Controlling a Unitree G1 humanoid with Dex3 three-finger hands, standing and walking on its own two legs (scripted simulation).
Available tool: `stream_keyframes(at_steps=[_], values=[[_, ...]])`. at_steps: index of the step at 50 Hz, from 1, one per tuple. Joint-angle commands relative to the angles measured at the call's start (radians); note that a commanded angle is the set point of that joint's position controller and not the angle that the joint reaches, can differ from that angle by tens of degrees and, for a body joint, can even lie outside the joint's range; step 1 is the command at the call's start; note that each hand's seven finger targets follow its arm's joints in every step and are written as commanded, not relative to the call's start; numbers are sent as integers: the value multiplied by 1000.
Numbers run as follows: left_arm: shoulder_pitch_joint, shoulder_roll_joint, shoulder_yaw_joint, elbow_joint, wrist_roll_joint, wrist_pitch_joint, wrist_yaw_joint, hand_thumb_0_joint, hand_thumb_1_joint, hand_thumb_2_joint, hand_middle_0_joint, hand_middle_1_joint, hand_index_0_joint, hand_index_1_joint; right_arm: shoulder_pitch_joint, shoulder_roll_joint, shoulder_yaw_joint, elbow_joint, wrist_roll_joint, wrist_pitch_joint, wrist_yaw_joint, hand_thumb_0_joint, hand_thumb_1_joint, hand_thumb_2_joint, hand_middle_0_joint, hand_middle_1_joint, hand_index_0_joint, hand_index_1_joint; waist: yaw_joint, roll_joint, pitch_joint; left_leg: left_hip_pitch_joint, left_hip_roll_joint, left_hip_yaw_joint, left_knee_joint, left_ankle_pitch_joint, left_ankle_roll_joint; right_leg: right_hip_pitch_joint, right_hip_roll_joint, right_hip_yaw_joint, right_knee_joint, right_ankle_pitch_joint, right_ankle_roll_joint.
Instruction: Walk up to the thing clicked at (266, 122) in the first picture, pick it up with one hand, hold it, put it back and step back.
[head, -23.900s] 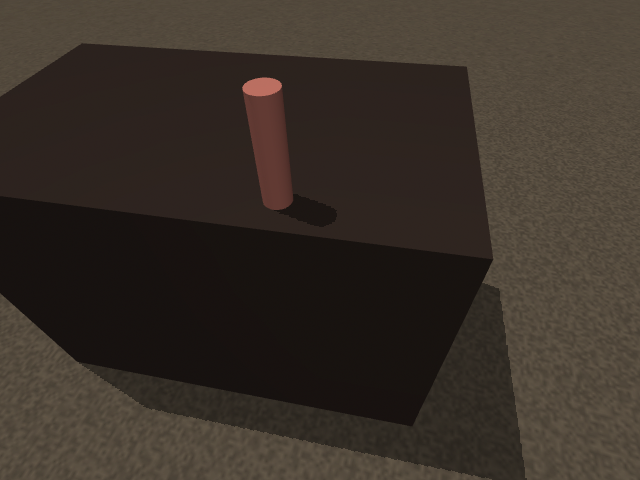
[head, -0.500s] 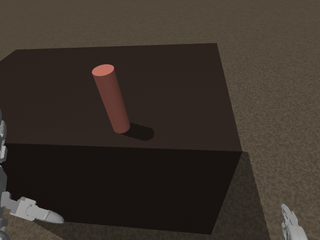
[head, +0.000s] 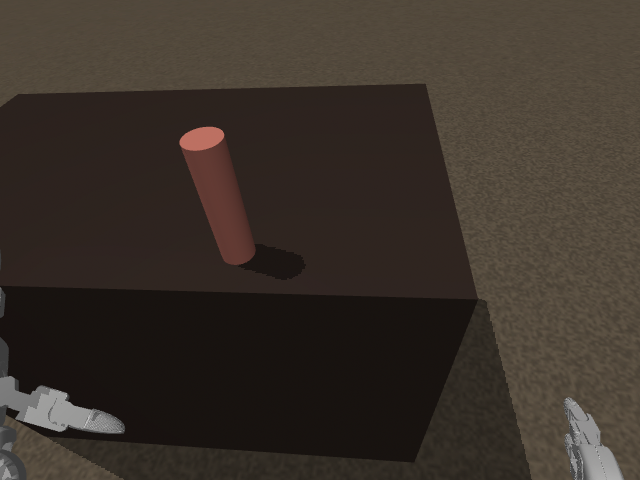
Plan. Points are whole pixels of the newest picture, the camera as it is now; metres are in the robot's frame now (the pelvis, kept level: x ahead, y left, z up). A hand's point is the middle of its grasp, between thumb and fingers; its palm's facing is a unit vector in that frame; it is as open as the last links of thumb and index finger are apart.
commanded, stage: home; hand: left
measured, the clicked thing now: (222, 203) +0.44 +0.19 +0.13
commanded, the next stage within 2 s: none
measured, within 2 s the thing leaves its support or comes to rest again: neither
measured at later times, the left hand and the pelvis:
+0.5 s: hand (205, 444) +0.18 +0.19 -0.05, palm faces +0.13 -0.96 -0.23, open 17.7 cm; pelvis +0.02 +0.00 +0.00, yaw +0 degrees
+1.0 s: hand (233, 435) +0.21 +0.18 -0.10, palm faces +0.07 -0.97 -0.22, open 17.6 cm; pelvis +0.03 +0.01 +0.00, yaw -1 degrees
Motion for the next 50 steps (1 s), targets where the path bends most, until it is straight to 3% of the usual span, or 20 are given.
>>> stream_keyframes(at_steps=[1, 3, 6, 8, 9, 13, 16, 20, 23, 25, 26, 28, 29, 30, 34, 36, 38, 41, 44, 50], values=[[-21, 201, 59, -199, 0, -60, 16, 0, -560, 51, -51, -52, -51, -52, -70, -63, 7, -121, -2, -56, 6, 0, 64, -453, 122, 170, 122, 170, 11, 16, -63, -26, -12, 36, -103, 37, 24, 24, 26, -50, -99, 50, -11], [9, 159, 17, -159, -1, -50, 11, 0, -586, 36, -48, -48, -49, -47, -82, -28, 35, -86, -2, -46, 11, 0, -96, -481, 127, 178, 127, 178, 11, 14, -31, -44, -12, 38, -109, 28, 25, 9, 26, -50, -104, 41, -13], [70, 72, -82, -75, -2, -31, -7, 0, -588, 36, -48, -47, -49, -46, -138, 14, 86, -32, -2, -33, 21, 0, -271, -538, 137, 194, 137, 194, 11, 23, 8, -72, -11, 40, -107, 15, 25, -14, 24, -49, -105, 30, -14], [92, 38, -137, -27, 1, -20, -16, 0, -609, 24, -45, -44, -47, -42, -181, -22, 58, -24, -3, -33, 18, 0, -338, -577, 144, 206, 144, 206, -5, -6, -2, -65, -6, 33, -103, 10, 27, -23, 27, -52, -101, 28, -13], [90, 50, -134, -22, 5, -17, -16, 0, -611, 22, -45, -43, -46, -42, -201, -59, 33, -21, -4, -33, 15, 0, -392, -608, 149, 215, 149, 215, -3, 2, -17, -62, -1, 27, -107, 11, 25, -20, 32, -54, -93, 31, -15], [74, 54, -173, 6, 26, -1, -9, 0, -611, 16, -44, -40, -45, -39, -208, -158, -37, -57, -19, -41, -1, 0, -587, -722, 169, 249, 169, 249, -49, -18, -122, 22, 4, 18, -94, 70, 17, -12, 39, -57, -76, 89, -10], [79, 40, -211, 69, 37, 30, 3, 0, -611, 11, -43, -39, -44, -37, -202, -118, -5, -42, -23, -42, -15, 0, -780, -836, 189, 282, 189, 282, -54, -27, -150, 47, -3, 20, -75, 141, 19, -3, 32, -55, -74, 146, -9], [2, -30, -313, 235, 55, 67, 8, 0, -611, 7, -42, -38, -43, -37, -245, 39, 124, 23, -23, -31, -14, 0, -887, -897, 200, 300, 200, 300, -54, -38, -110, 7, -14, 33, -67, 119, 29, -37, 10, -42, -80, 133, -6], [-36, -32, -338, 382, 62, 92, 8, 0, -611, 16, -44, -40, -44, -39, -206, -5, 107, 33, -28, -17, -21, 0, -896, -902, 201, 301, 201, 301, -82, -43, -108, -2, -12, 38, -61, 105, 29, -53, 11, -42, -79, 134, -6], [-39, -56, -367, 484, 63, 107, 4, 0, -595, 27, -46, -43, -46, -42, -221, -6, 120, 38, -30, -12, -19, 0, -897, -902, 201, 301, 201, 301, -66, -31, -105, -25, -18, 42, -53, 106, 26, -47, 7, -41, -79, 133, -8], [-50, -34, -342, 528, 64, 117, 8, 0, -577, 37, -47, -46, -48, -45, -201, -29, 100, 49, -31, -8, -21, 0, -896, -902, 201, 301, 201, 301, -66, -26, -116, -26, -18, 44, -46, 116, 24, -48, 6, -38, -72, 143, -9], [-83, -27, -350, 593, 64, 132, 9, 0, -592, 29, -46, -44, -47, -43, -213, -44, 98, 41, -31, 2, -22, 0, -897, -902, 201, 301, 201, 301, -67, 3, -144, -14, -21, 50, -32, 163, 19, -38, 2, -30, -62, 192, -10], [-99, 45, -225, 545, 66, 119, 41, 0, -611, 6, -42, -38, -43, -37, -180, -113, 95, 108, -43, 11, -27, 0, -895, -901, 201, 301, 200, 301, -28, -11, -166, -18, -24, 46, -9, 179, 15, -19, 10, -34, -56, 201, -12], [-82, -12, -307, 610, 74, 130, 37, 0, -599, 25, -45, -43, -46, -42, -174, -99, 104, 101, -39, 13, -25, 0, -897, -902, 201, 301, 201, 301, -61, 11, -168, -5, -20, 50, -7, 196, 11, -26, 13, -31, -45, 216, -16], [-179, -31, -340, 677, 73, 152, 50, 0, -575, 39, -48, -47, -48, -46, -185, -84, 111, 102, -38, 26, -29, 0, -897, -902, 201, 301, 201, 301, -70, 22, -189, -16, -15, 51, 11, 237, 7, -20, 17, -30, -26, 265, -19], [-221, -45, -357, 691, 70, 157, 52, 0, -593, 29, -46, -44, -47, -43, -196, -76, 122, 98, -36, 33, -27, 0, -897, -902, 201, 301, 201, 301, -71, 14, -164, -29, -13, 51, 6, 201, 9, -35, 18, -29, -33, 232, -18], [-245, -44, -363, 658, 70, 161, 60, 0, -587, 32, -47, -45, -47, -44, -189, -81, 116, 96, -36, 38, -29, 0, -895, -901, 201, 301, 201, 301, -65, 6, -211, -5, -7, 47, 7, 233, 7, -15, 23, -34, -23, 259, -19], [-184, -91, -405, 688, 67, 177, 64, 0, -594, 28, -46, -43, -46, -43, -194, -92, 108, 84, -35, 38, -24, 0, -895, -901, 201, 301, 201, 301, -58, -26, -200, -3, 3, 38, 1, 234, 2, -19, 35, -47, -24, 241, -20], [-164, -100, -402, 744, 67, 194, 65, 0, -571, 41, -48, -47, -49, -47, -190, -92, 108, 86, -32, 43, -20, 0, -897, -902, 201, 301, 201, 301, -53, -76, -181, -27, 1, 42, 1, 229, 7, -18, 36, -47, -24, 243, -17], [-188, -45, -359, 729, 67, 202, 71, 0, -574, 39, -48, -46, -48, -46, -195, -93, 111, 86, -29, 67, -14, 0, -897, -902, 201, 301, 201, 301, -44, -60, -132, -54, -3, 51, -10, 177, 8, -29, 30, -38, -42, 196, -14]])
